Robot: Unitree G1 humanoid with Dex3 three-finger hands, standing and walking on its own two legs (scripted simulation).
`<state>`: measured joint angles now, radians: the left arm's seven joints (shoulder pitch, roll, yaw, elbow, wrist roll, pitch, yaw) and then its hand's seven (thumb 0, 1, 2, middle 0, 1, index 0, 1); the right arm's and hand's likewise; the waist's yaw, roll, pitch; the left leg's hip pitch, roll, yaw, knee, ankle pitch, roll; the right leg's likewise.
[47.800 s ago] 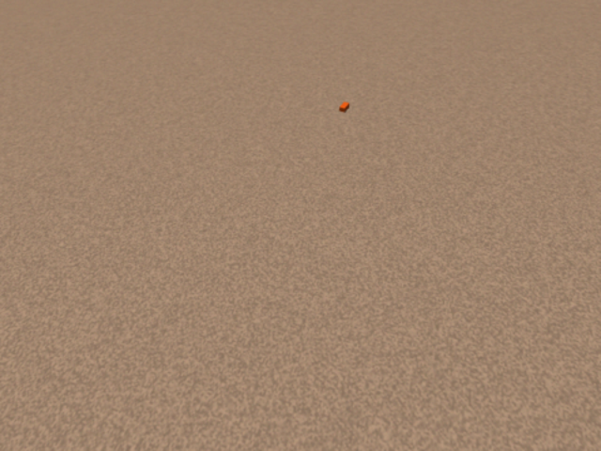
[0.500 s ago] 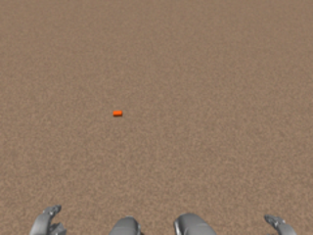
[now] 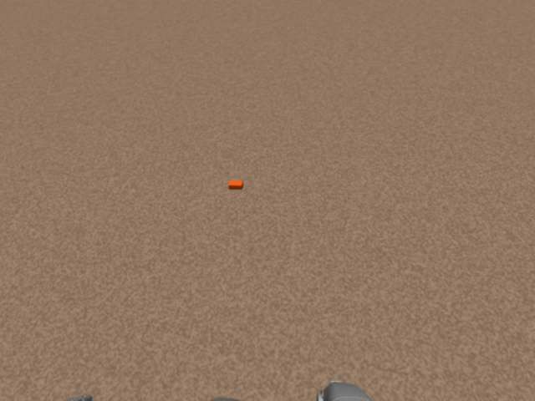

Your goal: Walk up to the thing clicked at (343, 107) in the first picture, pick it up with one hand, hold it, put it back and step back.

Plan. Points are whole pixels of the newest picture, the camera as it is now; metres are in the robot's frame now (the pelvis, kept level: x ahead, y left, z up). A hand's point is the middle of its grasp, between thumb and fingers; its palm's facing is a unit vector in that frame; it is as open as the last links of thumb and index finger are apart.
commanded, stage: step back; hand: left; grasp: from above
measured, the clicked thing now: (235, 184) +1.10 +0.22 -0.74
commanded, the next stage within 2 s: stand in 0.82 s
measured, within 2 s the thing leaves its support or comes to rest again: neither
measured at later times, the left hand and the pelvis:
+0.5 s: hand out of the picture +0.07 +0.29 -0.15, palm faces -0.02 -0.93 -0.36, open 7.4 cm; pelvis +0.01 +0.02 +0.01, yaw -1 degrees
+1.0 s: hand (127, 375) +0.17 +0.26 -0.12, palm faces -0.05 -0.94 -0.33, open 7.4 cm; pelvis +0.03 +0.02 +0.02, yaw -2 degrees
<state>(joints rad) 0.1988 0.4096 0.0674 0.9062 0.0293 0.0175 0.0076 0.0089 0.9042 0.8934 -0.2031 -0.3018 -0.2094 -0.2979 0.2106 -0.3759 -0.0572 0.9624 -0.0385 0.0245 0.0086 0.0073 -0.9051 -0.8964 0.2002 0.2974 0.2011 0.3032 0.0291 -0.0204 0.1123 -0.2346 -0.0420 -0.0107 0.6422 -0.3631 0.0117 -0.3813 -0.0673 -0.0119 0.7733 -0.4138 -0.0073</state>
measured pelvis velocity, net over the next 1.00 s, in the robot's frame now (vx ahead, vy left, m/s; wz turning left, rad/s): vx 0.03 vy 0.02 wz -0.04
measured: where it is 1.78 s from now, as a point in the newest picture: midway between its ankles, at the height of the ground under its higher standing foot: outside the picture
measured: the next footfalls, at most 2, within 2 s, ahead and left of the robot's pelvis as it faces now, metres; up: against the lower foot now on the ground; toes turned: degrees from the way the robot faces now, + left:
none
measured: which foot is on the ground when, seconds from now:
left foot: down 0.00-1.00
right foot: down 0.00-1.00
